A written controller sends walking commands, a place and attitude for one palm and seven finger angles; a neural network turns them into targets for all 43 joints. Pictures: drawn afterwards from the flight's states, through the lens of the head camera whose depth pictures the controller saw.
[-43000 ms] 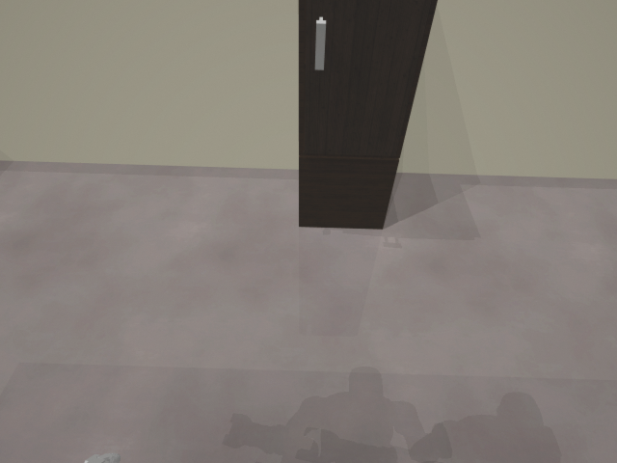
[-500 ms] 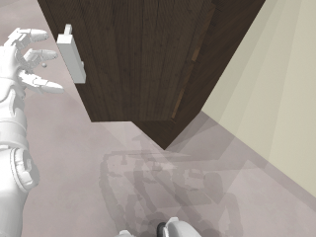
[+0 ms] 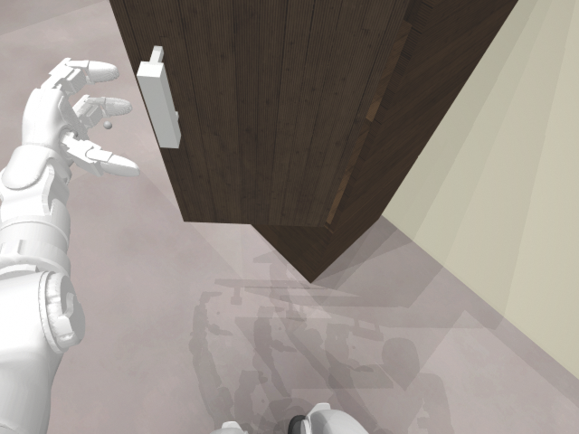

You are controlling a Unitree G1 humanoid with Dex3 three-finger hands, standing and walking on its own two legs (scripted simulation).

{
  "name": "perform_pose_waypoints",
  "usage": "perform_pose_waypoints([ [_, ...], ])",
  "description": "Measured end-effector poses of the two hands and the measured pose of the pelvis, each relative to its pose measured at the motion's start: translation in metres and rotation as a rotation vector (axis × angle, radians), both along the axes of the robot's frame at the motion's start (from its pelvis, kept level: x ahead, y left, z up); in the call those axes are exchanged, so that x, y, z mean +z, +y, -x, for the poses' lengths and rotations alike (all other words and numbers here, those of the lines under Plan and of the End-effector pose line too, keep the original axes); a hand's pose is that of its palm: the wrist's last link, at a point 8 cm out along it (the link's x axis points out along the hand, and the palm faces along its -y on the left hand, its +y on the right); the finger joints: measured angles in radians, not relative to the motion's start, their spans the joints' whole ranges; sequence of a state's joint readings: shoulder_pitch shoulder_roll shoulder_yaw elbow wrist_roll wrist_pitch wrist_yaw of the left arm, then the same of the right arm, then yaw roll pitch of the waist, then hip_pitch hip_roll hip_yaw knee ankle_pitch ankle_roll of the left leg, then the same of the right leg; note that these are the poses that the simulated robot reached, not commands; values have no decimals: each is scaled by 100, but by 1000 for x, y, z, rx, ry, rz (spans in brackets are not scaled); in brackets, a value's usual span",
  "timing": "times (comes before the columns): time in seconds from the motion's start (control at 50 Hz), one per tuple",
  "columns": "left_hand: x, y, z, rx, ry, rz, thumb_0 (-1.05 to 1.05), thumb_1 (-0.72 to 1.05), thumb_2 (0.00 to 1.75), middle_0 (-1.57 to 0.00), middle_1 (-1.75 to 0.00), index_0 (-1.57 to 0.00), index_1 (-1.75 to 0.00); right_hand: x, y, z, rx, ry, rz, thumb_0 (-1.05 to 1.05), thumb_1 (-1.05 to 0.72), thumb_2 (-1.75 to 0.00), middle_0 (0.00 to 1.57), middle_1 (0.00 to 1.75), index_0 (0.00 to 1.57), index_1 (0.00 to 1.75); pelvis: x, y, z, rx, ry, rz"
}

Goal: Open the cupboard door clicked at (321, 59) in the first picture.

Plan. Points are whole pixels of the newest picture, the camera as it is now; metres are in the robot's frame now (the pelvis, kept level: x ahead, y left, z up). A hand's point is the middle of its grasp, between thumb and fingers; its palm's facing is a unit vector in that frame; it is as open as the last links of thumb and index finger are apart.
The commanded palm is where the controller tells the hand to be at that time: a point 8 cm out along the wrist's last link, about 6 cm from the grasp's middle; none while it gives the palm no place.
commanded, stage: move the hooked fingers beside the handle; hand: left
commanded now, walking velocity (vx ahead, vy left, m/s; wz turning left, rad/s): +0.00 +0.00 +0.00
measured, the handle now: (164, 98) +0.55 +0.15 +0.10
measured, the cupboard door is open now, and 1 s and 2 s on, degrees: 46 46 45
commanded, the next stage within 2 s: slide the fingers in behind the handle in 0.32 s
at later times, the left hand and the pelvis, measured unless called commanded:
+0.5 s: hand (109, 116) +0.51 +0.21 +0.10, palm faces -0.05 -1.00 -0.01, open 14.0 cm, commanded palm +0.49 +0.25 +0.10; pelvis -0.01 -0.01 +0.00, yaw -2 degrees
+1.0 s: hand (132, 122) +0.51 +0.19 +0.10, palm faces -0.06 -1.00 +0.00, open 14.0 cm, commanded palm +0.49 +0.22 +0.10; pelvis +0.00 +0.00 +0.00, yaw +0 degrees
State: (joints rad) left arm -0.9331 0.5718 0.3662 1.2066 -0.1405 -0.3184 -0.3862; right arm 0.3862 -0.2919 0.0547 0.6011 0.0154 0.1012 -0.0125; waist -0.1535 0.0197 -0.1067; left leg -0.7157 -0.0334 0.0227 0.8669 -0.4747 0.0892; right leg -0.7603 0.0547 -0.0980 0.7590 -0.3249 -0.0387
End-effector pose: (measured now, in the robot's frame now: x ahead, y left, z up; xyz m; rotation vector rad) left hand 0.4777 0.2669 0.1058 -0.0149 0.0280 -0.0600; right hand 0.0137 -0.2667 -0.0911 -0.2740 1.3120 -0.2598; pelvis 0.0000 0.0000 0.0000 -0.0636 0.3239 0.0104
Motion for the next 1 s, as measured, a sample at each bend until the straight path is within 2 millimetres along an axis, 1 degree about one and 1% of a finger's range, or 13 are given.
perform_pose_waypoints([
  [0.1, 0, -5, -4, 12, 8, -10, -1, -50, 30, -30, -120, -30, -120, -2, 0, 13, -16, 3, -3, 1, -91, -90, 21, 30, 21, 30, -2, -3, 6, -8, 5, -4],
  [0.22, 3, -6, -8, 15, 2, -18, -1, -50, 30, -30, -120, -30, -120, -3, 0, 41, -51, 47, -9, 1, -91, -90, 21, 30, 21, 30, -3, -6, 10, -18, 10, -7],
  [0.34, 1, -4, -12, 13, 19, -16, -1, -50, 30, -30, -120, -30, -120, -1, -1, 66, -76, 106, -5, 1, -91, -90, 21, 30, 21, 30, -4, -8, 13, -23, 21, -8],
  [0.4, -1, -2, -14, 17, 18, -11, -1, -50, 30, -30, -120, -30, -120, 2, -2, 74, -88, 123, 4, 1, -91, -90, 21, 30, 21, 30, -5, -9, 14, -29, 29, -8],
  [0.48, -1, 1, -16, 15, 12, -21, -1, -50, 30, -30, -120, -30, -120, 5, -4, 79, -96, 138, 15, 1, -91, -90, 21, 30, 21, 30, -5, -9, 13, -30, 36, -5],
  [0.54, 0, 0, -16, 2, -3, -23, -1, -50, 30, -30, -120, -30, -120, 7, -4, 78, -94, 145, 15, 1, -91, -90, 21, 30, 21, 30, -4, -8, 10, -28, 37, -4],
  [0.6, 1, -6, -15, -13, -11, -7, -1, -50, 30, -30, -120, -30, -120, 7, -4, 72, -87, 142, 11, 1, -91, -90, 21, 30, 21, 30, -3, -7, 7, -25, 34, -3],
  [0.72, -7, -17, -15, -7, 22, 4, -1, -50, 30, -30, -120, -30, -120, 3, -2, 49, -63, 92, 0, 1, -91, -90, 21, 30, 21, 30, -2, -4, 3, -18, 25, -1],
  [0.86, -7, -20, -14, 14, 1, -8, -1, -50, 30, -30, -120, -30, -121, -3, 4, 26, -43, 32, -24, 1, -91, -90, 21, 30, 21, 30, -3, -3, 1, -18, 21, -2],
  [0.94, -7, -21, -13, 15, 3, -6, -1, -50, 30, -30, -120, -29, -121, -6, 8, 20, -30, 28, -37, 1, -91, -90, 21, 30, 21, 30, -3, -2, 0, -11, 20, -1],
  [1.0, -5, -26, -12, 0, -2, -16, -1, -50, 30, -30, -120, -29, -120, -7, 9, 18, -25, 31, -45, 1, -91, -90, 21, 30, 21, 30, -3, -2, -1, -6, 19, -1],
])
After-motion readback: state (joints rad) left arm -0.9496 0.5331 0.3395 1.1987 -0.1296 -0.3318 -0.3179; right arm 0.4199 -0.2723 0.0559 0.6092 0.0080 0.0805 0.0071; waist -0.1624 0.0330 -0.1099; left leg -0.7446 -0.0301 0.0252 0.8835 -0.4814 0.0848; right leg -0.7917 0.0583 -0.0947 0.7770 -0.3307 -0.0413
